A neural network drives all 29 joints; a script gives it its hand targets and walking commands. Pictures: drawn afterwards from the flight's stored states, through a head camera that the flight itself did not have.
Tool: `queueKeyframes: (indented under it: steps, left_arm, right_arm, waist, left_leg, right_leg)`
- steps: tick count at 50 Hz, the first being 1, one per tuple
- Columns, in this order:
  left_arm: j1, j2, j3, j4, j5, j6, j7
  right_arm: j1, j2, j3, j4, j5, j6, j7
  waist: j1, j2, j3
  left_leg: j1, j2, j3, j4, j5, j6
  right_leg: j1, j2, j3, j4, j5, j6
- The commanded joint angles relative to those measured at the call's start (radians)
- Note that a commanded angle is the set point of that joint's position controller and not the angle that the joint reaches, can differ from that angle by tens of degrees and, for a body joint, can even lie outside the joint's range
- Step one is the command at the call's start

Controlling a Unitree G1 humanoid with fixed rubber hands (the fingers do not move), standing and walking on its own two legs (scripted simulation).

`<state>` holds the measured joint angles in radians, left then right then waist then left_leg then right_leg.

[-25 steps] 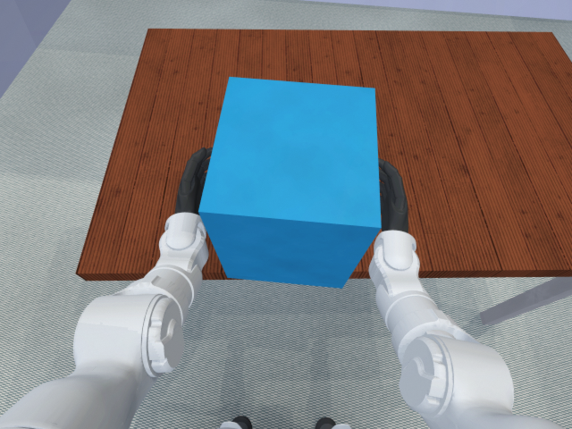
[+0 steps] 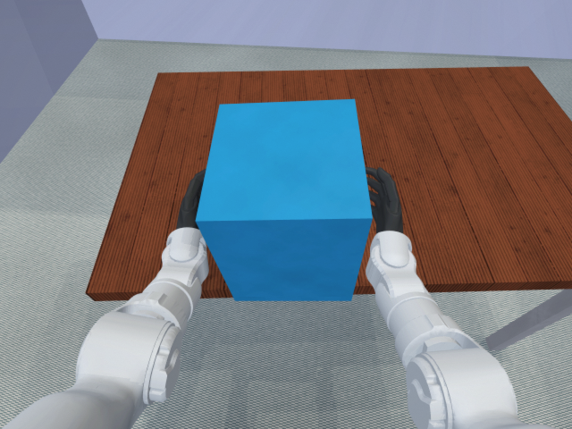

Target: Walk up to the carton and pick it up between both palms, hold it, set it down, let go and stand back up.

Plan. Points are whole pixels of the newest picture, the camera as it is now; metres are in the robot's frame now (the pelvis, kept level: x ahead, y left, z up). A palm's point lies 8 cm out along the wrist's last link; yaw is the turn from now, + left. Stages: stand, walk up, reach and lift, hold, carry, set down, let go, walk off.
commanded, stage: reach and lift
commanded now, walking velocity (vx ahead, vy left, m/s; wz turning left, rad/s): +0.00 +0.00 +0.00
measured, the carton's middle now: (289, 208) +0.44 +0.01 +0.02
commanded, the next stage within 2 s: none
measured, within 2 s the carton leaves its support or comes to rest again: neither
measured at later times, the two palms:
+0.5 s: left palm (179, 202) +0.39 +0.15 +0.11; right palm (407, 197) +0.39 -0.14 +0.13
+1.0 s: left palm (160, 197) +0.36 +0.16 +0.15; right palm (412, 190) +0.37 -0.13 +0.16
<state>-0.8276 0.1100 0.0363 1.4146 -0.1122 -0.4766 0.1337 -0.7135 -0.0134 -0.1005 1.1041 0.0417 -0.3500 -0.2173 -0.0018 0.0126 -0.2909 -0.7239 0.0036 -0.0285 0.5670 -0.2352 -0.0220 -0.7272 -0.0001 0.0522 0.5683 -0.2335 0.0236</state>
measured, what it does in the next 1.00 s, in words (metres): stands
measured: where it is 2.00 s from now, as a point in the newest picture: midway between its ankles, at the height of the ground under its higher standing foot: outside the picture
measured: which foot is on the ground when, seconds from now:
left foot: down 0.00-1.00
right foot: down 0.00-1.00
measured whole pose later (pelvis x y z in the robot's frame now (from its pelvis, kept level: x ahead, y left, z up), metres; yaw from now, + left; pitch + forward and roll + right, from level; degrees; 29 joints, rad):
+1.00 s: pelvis -0.03 +0.00 +0.01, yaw +0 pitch +6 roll +0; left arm -0.78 0.11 0.11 0.90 -0.11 0.28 0.16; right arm -0.83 -0.08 -0.04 0.94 0.19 0.22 -0.23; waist 0.00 0.01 -0.23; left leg -0.45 0.00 -0.03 0.57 -0.23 -0.02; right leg -0.44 0.00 0.05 0.55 -0.22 0.02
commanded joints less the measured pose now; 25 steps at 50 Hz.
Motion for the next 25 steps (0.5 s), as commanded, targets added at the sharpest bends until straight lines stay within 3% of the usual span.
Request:
queueKeyframes:
  steps: [1,8,10,15,21,25]
  left_arm:
    - [-0.848,-0.809,-0.284,-0.517,-0.003,-0.059,-0.134]
    - [-0.760,-0.754,-0.240,-0.552,0.032,0.084,-0.145]
    - [-0.764,-0.767,-0.267,-0.588,0.014,0.123,-0.144]
    - [-0.872,-0.804,-0.336,-0.768,-0.045,0.203,-0.128]
    - [-0.899,-0.797,-0.316,-0.816,-0.044,0.350,-0.124]
    - [-0.912,-0.800,-0.265,-0.805,-0.024,0.426,-0.128]
  right_arm:
    - [-0.762,0.827,0.446,-0.415,-0.078,0.013,0.170]
    - [-0.703,0.760,0.445,-0.400,-0.029,0.152,0.160]
    - [-0.730,0.751,0.465,-0.447,0.011,0.184,0.159]
    - [-0.801,0.780,0.502,-0.552,0.091,0.264,0.151]
    - [-0.820,0.748,0.457,-0.539,0.137,0.386,0.149]
    - [-0.881,0.741,0.419,-0.539,0.150,0.433,0.157]
  waist:
    - [-0.010,0.013,-0.800]
    - [0.006,-0.028,-0.609]
    - [0.006,-0.022,-0.619]
    - [0.005,-0.016,-0.658]
    - [0.007,-0.016,-0.490]
    - [0.027,-0.030,-0.422]
  left_leg:
    - [0.418,-0.020,0.029,0.058,0.515,-0.043]
    - [0.449,-0.031,0.034,-0.009,0.411,-0.019]
    - [0.470,-0.033,0.027,-0.013,0.421,-0.023]
    - [0.525,-0.036,0.007,-0.013,0.444,-0.036]
    - [0.560,-0.033,-0.005,-0.067,0.320,-0.028]
    - [0.546,-0.033,-0.004,-0.099,0.257,-0.018]
  right_leg:
    - [0.569,0.077,-0.060,0.015,0.597,0.005]
    - [0.595,0.073,-0.050,-0.052,0.461,0.003]
    - [0.606,0.074,-0.045,-0.058,0.464,0.001]
    - [0.599,0.088,-0.040,-0.076,0.449,-0.005]
    - [0.547,0.084,-0.040,-0.134,0.280,-0.014]
    - [0.559,0.079,-0.037,-0.154,0.217,-0.015]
